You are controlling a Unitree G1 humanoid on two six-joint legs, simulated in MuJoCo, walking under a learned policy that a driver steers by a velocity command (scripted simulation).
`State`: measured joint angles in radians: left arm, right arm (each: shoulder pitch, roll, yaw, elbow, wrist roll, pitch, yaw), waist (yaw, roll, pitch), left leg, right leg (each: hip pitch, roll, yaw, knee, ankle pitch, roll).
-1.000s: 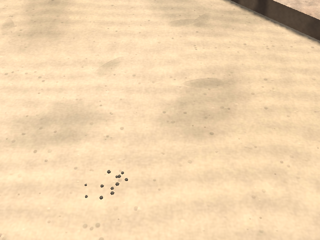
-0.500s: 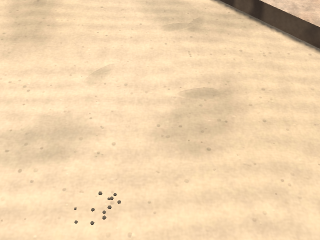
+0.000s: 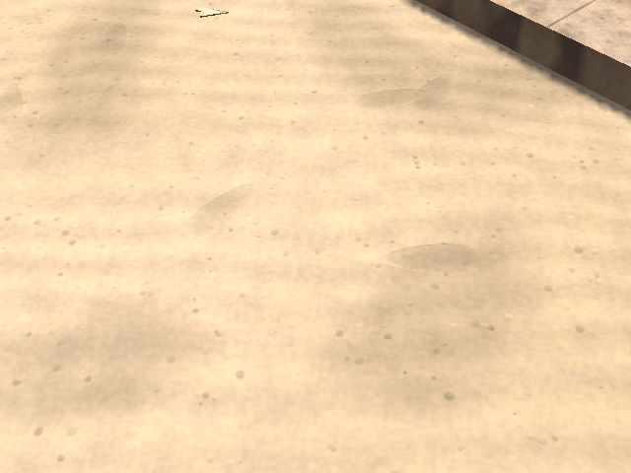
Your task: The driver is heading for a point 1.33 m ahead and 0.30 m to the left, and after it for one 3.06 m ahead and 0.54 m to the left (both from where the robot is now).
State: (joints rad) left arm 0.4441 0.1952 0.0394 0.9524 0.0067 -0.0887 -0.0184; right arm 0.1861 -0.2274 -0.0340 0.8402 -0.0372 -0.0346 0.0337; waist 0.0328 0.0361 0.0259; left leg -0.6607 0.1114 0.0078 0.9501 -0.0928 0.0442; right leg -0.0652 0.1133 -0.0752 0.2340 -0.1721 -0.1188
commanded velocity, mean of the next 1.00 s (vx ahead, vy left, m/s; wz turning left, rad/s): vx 0.50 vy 0.00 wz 0.00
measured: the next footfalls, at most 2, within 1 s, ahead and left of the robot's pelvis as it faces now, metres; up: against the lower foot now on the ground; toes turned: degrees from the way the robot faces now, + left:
left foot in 0.28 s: +0.33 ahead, +0.11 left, +0.00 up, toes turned +3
right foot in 0.82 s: +0.63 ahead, -0.07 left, +0.00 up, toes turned -5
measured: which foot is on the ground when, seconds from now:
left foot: up 0.00-0.26, down 0.28-0.82, up 0.84-1.00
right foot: down 0.00-0.28, up 0.30-0.80, down 0.82-1.00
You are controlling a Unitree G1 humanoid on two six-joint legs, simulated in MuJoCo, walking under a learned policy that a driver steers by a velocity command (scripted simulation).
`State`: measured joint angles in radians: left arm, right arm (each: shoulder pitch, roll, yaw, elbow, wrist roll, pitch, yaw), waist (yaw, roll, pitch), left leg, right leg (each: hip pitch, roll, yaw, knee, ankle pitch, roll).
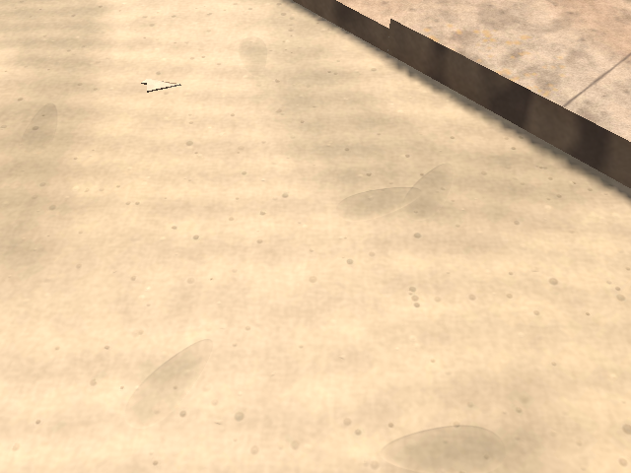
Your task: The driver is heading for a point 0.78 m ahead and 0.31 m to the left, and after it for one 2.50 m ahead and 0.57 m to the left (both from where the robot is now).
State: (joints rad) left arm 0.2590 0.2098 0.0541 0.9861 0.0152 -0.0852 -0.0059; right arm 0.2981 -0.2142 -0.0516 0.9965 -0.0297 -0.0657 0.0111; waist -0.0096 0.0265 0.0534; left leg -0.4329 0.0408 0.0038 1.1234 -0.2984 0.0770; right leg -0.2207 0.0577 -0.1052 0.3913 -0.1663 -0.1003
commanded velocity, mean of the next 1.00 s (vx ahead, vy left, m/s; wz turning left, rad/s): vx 0.50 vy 0.00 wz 0.47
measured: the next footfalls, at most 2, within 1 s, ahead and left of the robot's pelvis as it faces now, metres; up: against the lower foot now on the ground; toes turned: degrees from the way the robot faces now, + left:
left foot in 0.40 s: +0.35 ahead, +0.12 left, +0.00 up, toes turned +15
right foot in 0.94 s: +0.71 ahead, +0.08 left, +0.00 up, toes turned +31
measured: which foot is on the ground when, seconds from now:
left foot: up 0.00-0.38, down 0.40-0.96, up 0.98-1.00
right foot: down 0.00-0.42, up 0.44-0.92, down 0.94-1.00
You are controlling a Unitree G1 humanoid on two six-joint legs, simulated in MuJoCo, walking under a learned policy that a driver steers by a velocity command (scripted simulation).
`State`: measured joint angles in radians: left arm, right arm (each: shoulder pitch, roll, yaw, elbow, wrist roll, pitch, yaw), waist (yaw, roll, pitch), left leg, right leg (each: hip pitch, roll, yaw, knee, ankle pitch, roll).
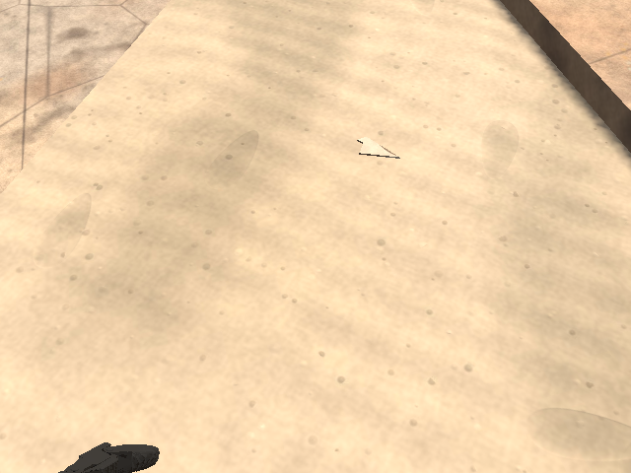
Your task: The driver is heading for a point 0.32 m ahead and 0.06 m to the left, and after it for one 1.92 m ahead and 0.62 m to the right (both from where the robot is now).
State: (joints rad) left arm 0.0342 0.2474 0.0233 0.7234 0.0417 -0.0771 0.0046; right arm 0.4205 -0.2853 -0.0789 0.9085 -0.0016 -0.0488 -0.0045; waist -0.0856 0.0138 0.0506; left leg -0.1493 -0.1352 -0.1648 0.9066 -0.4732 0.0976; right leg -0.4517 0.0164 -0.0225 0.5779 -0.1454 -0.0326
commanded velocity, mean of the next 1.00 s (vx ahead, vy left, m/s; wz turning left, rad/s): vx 0.20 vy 0.00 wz -0.13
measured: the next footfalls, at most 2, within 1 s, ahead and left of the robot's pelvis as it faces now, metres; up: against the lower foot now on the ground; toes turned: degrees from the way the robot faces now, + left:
left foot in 0.40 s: +0.32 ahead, +0.13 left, +0.00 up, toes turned +7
right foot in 0.84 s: +0.23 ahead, -0.08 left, +0.00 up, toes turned -12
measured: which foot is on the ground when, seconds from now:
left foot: up 0.00-0.38, down 0.40-0.82, up 0.84-1.00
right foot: down 0.00-0.42, up 0.44-0.82, down 0.84-1.00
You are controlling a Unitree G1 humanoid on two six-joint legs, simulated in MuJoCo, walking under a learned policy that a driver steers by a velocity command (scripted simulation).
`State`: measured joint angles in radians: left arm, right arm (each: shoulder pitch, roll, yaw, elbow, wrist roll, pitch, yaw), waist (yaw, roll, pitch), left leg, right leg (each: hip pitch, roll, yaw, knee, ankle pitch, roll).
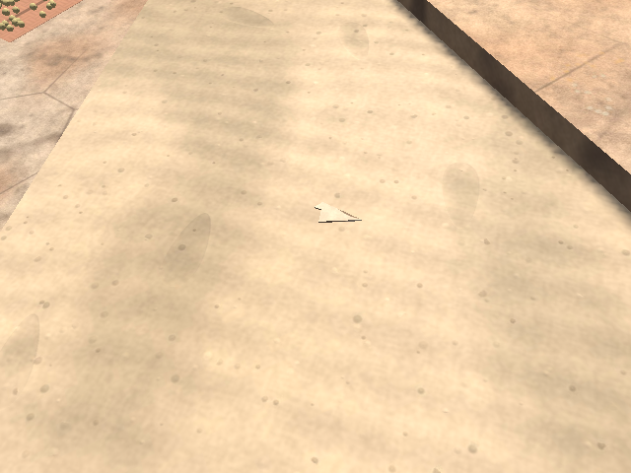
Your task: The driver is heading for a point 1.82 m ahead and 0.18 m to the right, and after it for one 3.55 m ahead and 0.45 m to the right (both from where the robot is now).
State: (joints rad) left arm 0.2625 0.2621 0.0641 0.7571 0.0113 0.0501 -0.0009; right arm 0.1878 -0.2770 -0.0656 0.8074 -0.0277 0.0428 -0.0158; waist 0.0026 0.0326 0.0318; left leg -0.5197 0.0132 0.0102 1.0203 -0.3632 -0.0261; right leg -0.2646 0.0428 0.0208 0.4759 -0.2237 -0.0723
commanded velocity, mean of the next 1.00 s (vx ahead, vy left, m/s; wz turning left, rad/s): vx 0.01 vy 0.00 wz -0.32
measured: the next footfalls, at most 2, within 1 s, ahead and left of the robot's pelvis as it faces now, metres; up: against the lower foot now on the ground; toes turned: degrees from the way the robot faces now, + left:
left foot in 0.32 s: +0.06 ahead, +0.12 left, +0.00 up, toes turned -15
right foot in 0.68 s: -0.03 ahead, -0.08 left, +0.00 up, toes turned -13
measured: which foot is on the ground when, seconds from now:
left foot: up 0.00-0.30, down 0.32-1.00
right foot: down 0.00-0.32, up 0.34-0.66, down 0.68-1.00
